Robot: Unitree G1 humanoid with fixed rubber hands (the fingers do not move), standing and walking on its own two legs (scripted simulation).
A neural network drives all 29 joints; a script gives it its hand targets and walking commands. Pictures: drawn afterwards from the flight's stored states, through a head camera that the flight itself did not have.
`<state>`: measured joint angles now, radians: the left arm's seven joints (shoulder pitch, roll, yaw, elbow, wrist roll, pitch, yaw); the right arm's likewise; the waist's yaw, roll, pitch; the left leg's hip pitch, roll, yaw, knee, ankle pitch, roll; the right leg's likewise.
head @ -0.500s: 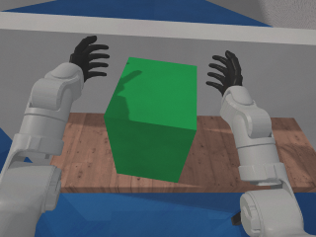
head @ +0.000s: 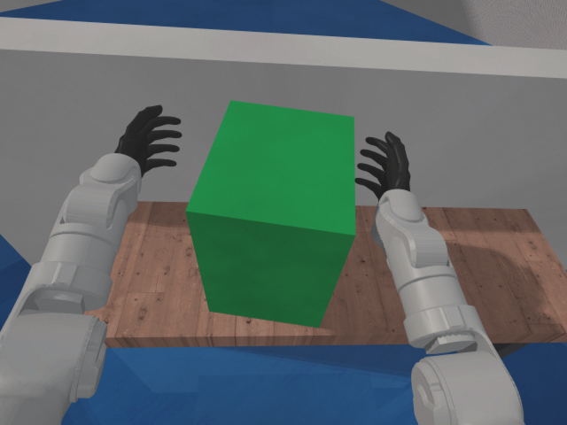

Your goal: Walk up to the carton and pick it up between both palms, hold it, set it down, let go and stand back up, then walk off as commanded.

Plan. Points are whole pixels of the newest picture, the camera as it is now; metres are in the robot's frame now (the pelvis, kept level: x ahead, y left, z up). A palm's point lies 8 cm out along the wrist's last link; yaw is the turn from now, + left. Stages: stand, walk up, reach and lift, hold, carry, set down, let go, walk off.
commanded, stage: reach and lift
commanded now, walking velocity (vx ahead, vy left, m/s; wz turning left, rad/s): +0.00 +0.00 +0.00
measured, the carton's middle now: (277, 220) +0.41 +0.00 +0.05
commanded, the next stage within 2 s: none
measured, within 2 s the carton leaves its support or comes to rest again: neither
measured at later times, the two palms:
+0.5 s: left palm (155, 183) +0.44 +0.18 +0.09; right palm (377, 203) +0.41 -0.15 +0.10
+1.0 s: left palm (179, 195) +0.43 +0.15 +0.08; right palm (367, 214) +0.39 -0.13 +0.09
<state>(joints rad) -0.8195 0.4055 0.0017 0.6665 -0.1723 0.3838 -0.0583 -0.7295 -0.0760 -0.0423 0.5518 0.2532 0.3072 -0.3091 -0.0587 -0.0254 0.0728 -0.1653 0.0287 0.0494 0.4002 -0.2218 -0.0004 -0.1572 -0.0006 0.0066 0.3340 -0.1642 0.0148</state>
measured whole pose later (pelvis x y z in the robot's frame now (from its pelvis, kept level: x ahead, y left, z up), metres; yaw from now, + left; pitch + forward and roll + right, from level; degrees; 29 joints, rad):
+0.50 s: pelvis +0.01 +0.00 +0.00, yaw +0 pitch +7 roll -1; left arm -0.79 0.31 0.00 0.82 -0.14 0.15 -0.01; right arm -0.69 -0.02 -0.07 0.67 0.17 0.06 -0.30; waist -0.06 -0.03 -0.02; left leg -0.33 0.03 0.05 0.43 -0.22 0.00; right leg -0.30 0.00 0.01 0.33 -0.15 0.02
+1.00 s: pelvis +0.00 +0.00 +0.00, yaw +0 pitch +6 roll -1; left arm -0.79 0.10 0.26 0.87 0.29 0.03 -0.07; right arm -0.68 0.24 -0.45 0.70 -0.31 -0.12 -0.21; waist -0.06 -0.03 -0.02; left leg -0.32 0.03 0.05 0.43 -0.22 0.00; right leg -0.30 0.00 0.00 0.33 -0.14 0.02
